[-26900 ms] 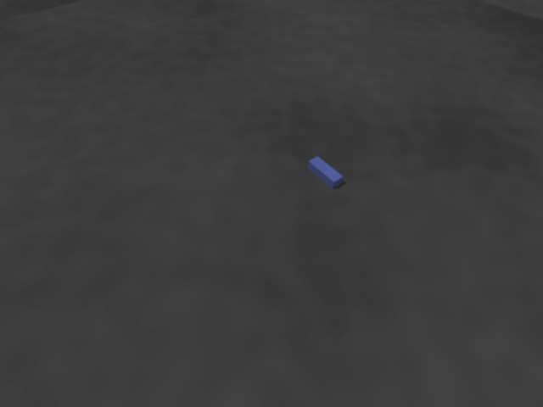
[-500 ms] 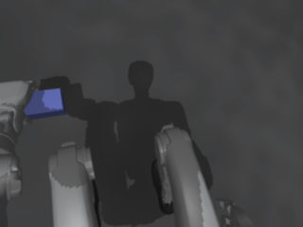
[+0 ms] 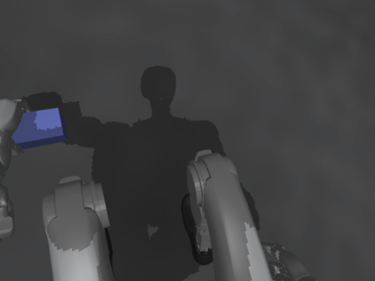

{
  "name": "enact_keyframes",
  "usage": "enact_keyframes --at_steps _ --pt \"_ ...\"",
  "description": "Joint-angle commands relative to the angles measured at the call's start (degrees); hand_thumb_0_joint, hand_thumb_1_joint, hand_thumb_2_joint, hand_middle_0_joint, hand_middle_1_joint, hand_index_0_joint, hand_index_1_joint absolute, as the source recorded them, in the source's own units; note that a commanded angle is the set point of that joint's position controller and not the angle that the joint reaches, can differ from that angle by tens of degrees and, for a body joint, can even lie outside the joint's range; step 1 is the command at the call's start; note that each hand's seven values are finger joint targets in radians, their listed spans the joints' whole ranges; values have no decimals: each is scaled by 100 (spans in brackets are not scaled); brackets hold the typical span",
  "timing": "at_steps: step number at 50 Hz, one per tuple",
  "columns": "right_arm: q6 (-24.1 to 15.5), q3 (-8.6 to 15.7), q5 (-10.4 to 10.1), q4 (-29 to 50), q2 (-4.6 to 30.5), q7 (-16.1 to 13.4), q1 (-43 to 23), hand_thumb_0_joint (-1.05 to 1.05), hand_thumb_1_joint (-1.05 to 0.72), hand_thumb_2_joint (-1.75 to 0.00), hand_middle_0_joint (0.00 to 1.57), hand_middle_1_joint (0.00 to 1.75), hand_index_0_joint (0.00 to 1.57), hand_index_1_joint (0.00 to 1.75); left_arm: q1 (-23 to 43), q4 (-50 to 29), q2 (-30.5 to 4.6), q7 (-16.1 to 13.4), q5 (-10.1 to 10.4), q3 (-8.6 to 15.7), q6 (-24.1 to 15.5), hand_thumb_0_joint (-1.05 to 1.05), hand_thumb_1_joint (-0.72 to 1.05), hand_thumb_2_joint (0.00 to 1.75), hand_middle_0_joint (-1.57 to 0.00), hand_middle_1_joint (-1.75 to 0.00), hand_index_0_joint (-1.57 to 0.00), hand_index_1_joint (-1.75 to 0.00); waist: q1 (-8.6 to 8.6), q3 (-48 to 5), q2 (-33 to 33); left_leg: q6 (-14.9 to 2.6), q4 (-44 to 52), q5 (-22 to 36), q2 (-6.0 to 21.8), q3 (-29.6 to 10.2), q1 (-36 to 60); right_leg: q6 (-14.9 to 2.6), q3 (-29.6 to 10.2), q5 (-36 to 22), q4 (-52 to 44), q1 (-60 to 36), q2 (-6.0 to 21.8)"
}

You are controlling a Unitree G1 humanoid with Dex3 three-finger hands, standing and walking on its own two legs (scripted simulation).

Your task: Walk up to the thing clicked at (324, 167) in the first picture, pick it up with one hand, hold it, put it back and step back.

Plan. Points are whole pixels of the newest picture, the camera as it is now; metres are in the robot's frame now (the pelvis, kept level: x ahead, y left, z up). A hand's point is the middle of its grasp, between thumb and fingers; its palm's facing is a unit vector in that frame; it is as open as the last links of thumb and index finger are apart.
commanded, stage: rest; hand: left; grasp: from above
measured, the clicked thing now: (14, 133) +0.44 +0.29 -0.22
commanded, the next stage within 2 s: open in 1.36 s
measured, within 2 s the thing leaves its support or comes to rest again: rests again in 0.88 s
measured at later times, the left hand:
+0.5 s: hand (20, 132) +0.45 +0.28 -0.24, palm faces -0.44 -0.11 -0.89, open 9.5 cm
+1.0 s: hand (25, 134) +0.45 +0.28 -0.27, palm faces -0.44 -0.11 -0.89, open 9.5 cm
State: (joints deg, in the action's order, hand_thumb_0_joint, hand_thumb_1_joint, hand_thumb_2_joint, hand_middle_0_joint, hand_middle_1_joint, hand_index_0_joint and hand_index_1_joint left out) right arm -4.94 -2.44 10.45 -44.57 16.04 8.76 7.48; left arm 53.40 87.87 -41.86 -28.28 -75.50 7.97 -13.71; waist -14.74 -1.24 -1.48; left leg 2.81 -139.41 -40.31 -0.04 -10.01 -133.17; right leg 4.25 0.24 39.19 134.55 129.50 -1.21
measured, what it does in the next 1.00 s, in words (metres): stands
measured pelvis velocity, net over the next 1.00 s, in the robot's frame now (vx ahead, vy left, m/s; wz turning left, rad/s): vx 0.00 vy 0.01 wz -0.09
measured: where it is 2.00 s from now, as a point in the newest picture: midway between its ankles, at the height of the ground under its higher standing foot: (153, 256)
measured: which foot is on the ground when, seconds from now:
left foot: down 0.00-1.00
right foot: down 0.00-1.00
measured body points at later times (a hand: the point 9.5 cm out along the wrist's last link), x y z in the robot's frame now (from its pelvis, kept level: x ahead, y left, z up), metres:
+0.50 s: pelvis +0.01 +0.01 -0.03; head +0.27 +0.08 +0.33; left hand +0.47 +0.29 -0.19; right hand +0.05 -0.28 -0.11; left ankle +0.07 +0.14 -0.29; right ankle +0.10 -0.14 -0.29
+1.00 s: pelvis +0.00 +0.01 -0.03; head +0.27 +0.10 +0.32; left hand +0.47 +0.29 -0.22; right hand +0.04 -0.27 -0.10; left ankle +0.07 +0.14 -0.29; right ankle +0.10 -0.14 -0.29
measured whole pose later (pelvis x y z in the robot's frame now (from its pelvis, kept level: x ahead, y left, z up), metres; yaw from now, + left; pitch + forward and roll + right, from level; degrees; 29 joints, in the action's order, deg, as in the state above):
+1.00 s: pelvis +0.00 +0.01 -0.03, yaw -5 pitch +28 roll -12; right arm -11.0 -9.6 16.9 -44.5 18.3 15.2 4.3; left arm 55.1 99.0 -51.0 -38.7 -78.3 11.0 -14.8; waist -19.5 5.9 -5.5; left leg 2.2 -148.7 -42.7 -0.1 -15.0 -135.2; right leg 4.7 3.6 39.4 139.4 129.6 -3.2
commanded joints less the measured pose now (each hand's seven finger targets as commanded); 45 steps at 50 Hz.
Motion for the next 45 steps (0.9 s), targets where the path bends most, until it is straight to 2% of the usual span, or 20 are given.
enact_keyframes --at_steps 1,3,7,12,15,16,18,22,23,26,28,29,30,34,35,36,40,42,44,45 --pt "-37 442 64 9 1480 -25 1173 0 -90 -90 20 30 20 30 1850 -899 -1601 -389 44 243 -23 0 73 77 -111 -59 -110 -60 -86 -3940 1990 -370 1304 1105 -59 850 3092 -536 907 -1322 -1148 -1735 -72" --pt "-59 437 83 2 1493 -4 1117 0 -90 -90 20 30 20 30 2138 -1085 -1749 -423 55 259 -57 0 73 75 -110 -59 -110 -59 -158 -3984 2044 -378 1188 1075 -40 832 3078 -543 915 -1339 -1117 -1697 -95" --pt "-53 400 82 7 1519 42 1092 0 -89 -89 20 30 20 30 1655 -831 -1683 -508 100 304 21 0 71 74 -109 -55 -108 -55 -39 -4018 1986 -380 1193 1190 -45 813 2961 -531 929 -1452 -1053 -1823 -120" --pt "-110 305 174 -35 1538 132 1032 0 -89 -89 20 30 20 30 1794 -571 -1627 -565 70 184 24 0 71 71 -107 -56 -107 -55 -202 -3842 2082 -382 1011 1246 -24 748 2948 -507 996 -1550 -936 -1733 -151" --pt "-128 251 204 -39 1622 165 1066 0 -89 -89 20 30 20 30 1625 -548 -1796 -671 68 390 0 0 73 71 -108 -56 -108 -55 -179 -3781 2140 -371 1010 1400 -38 722 2975 -473 1069 -1645 -854 -1790 -142" --pt "-137 291 248 -49 1682 176 1072 0 -89 -89 20 30 20 30 1819 -772 -1947 -705 29 491 -43 0 75 72 -109 -57 -109 -56 -229 -3882 2126 -346 922 1546 -20 698 3095 -489 1129 -1775 -779 -1738 -152" --pt "-196 195 302 -22 1651 260 1033 0 -89 -89 20 30 20 30 1934 -411 -1787 -697 -34 293 -57 0 78 71 -110 -59 -111 -58 -399 -3622 2120 -346 789 1429 -19 700 2957 -492 1149 -1693 -737 -1666 -164" --pt "-240 175 367 -51 1748 327 1066 0 -89 -89 20 30 20 30 1612 -316 -2233 -828 -73 680 -86 0 79 72 -110 -62 -112 -60 -275 -3749 2282 -346 794 1493 -6 688 2994 -462 1160 -1791 -728 -1936 -192" --pt "-244 160 405 -32 1800 343 1028 0 -89 -89 20 30 20 30 1645 -245 -2249 -851 -70 702 -84 0 80 74 -112 -61 -113 -60 -355 -3638 2168 -342 698 1472 -6 683 2892 -473 1195 -1766 -690 -1877 -193" --pt "-240 110 381 69 1765 369 878 0 -89 -89 20 30 20 30 1571 -284 -2033 -856 -16 532 -93 0 82 75 -113 -60 -114 -59 -307 -3688 2280 -346 813 1376 -10 631 2837 -483 1225 -1683 -693 -1874 -218" --pt "-279 59 421 7 1770 392 914 0 -89 -90 20 30 20 30 1567 -28 -1895 -848 -31 372 -85 0 81 73 -112 -59 -113 -58 -409 -3486 2151 -352 759 1218 -3 600 2726 -474 1270 -1566 -688 -1753 -235" --pt "-285 76 416 19 1828 396 904 0 -89 -90 20 30 20 30 1661 -206 -2228 -892 -62 527 -118 0 81 73 -113 -59 -113 -58 -376 -3581 2254 -348 772 1232 15 572 2766 -486 1267 -1590 -665 -1814 -255" --pt "-311 34 431 18 1809 410 926 0 -90 -90 20 30 20 30 1712 -130 -2089 -888 -73 408 -111 0 82 75 -114 -60 -115 -59 -443 -3535 2229 -343 697 1254 0 596 2809 -474 1255 -1629 -644 -1816 -242" --pt "-303 7 472 -28 1881 420 881 0 -89 -90 20 30 20 30 1523 -37 -2417 -1048 -107 679 -130 0 80 75 -113 -58 -113 -58 -376 -3517 2200 -344 683 1292 38 557 2685 -485 1265 -1695 -653 -1928 -282" --pt "-359 -31 497 61 1886 460 848 0 -90 -90 20 30 20 30 1842 -59 -2147 -1015 -142 413 -160 0 81 74 -114 -58 -114 -57 -572 -3320 2156 -338 572 1265 17 579 2655 -480 1294 -1654 -598 -1765 -257" --pt "-369 -53 501 16 1887 470 852 0 -89 -90 20 30 20 30 1835 -69 -2292 -1054 -100 515 -177 0 81 72 -112 -59 -113 -58 -545 -3338 2222 -352 634 1246 38 529 2642 -464 1309 -1651 -624 -1866 -269" --pt "-494 -149 542 5 1896 502 798 0 -89 -90 20 30 20 30 1858 167 -2220 -1119 -136 331 -198 0 82 70 -114 -56 -115 -55 -590 -3218 2173 -339 570 1179 37 527 2663 -454 1313 -1623 -648 -1831 -288" --pt "-504 -146 560 -44 1933 516 779 0 -89 -90 20 30 20 30 1703 225 -2220 -1210 -83 398 -212 0 84 72 -115 -57 -116 -56 -556 -3254 2310 -316 664 1153 43 482 2771 -454 1382 -1571 -641 -1817 -303" --pt "-566 -179 604 -38 1998 551 789 0 -90 -90 20 30 20 30 1830 326 -2449 -1246 -185 426 -186 0 84 74 -115 -60 -116 -59 -630 -3155 2320 -316 573 1152 60 479 2746 -455 1398 -1588 -575 -1788 -301" --pt "-581 -204 606 -23 1986 578 741 0 -90 -90 20 30 20 30 1870 287 -2277 -1251 -167 318 -185 0 84 75 -115 -60 -116 -59 -642 -3119 2354 -303 629 1168 53 456 2758 -452 1422 -1584 -565 -1767 -299"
